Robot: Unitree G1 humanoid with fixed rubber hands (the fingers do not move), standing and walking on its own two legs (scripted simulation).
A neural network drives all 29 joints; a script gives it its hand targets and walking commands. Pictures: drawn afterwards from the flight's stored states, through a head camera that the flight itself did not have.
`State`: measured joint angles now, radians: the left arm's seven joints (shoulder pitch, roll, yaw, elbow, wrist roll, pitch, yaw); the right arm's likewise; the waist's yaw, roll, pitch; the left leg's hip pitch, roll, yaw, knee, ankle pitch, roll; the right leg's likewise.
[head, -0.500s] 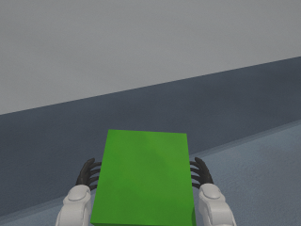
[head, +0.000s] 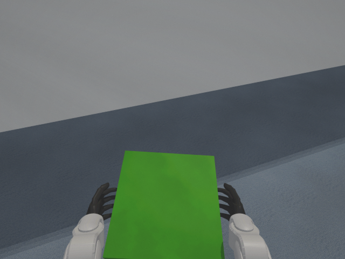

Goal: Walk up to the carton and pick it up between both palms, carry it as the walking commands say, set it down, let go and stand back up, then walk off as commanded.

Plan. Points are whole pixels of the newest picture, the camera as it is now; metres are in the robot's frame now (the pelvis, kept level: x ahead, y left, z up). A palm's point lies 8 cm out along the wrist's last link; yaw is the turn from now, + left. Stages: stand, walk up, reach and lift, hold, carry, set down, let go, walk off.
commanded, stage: carry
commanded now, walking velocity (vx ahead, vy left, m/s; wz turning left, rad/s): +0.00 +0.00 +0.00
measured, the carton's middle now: (165, 213) +0.28 +0.01 -0.08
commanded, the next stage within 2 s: none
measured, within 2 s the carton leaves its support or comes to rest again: neither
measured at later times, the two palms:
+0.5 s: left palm (103, 196) +0.25 +0.14 +0.07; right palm (254, 191) +0.24 -0.18 +0.08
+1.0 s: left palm (123, 193) +0.28 +0.11 +0.03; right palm (257, 191) +0.27 -0.21 +0.03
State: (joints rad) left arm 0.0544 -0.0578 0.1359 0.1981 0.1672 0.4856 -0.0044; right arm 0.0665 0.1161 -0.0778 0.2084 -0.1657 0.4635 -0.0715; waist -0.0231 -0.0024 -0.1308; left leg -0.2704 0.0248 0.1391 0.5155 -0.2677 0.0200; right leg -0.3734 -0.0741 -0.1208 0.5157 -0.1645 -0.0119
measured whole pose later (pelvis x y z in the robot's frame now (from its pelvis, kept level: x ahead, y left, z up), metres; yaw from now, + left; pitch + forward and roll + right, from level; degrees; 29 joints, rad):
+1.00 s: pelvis +0.02 -0.04 +0.00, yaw -1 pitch +4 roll +1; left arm -0.09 -0.13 0.16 0.02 0.17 0.89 0.04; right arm -0.11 0.13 -0.15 -0.01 -0.21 0.90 -0.06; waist -0.02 0.02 -0.11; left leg -0.33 0.06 0.14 0.57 -0.38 -0.03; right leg -0.37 -0.01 -0.13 0.46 -0.16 -0.08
